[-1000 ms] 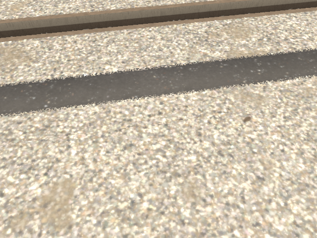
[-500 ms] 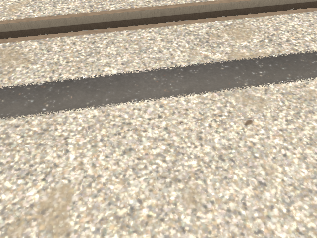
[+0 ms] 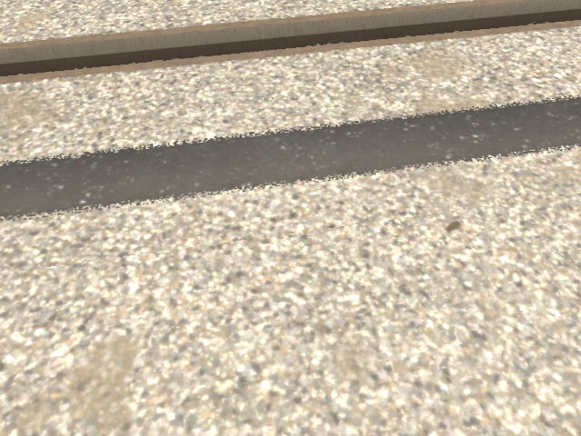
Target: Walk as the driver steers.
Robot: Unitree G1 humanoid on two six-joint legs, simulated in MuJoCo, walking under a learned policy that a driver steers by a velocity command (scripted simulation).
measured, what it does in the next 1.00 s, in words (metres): walks ahead: right foot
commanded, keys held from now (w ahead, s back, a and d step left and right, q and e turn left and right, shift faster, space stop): w+shift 0.70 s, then w+q+shift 0.30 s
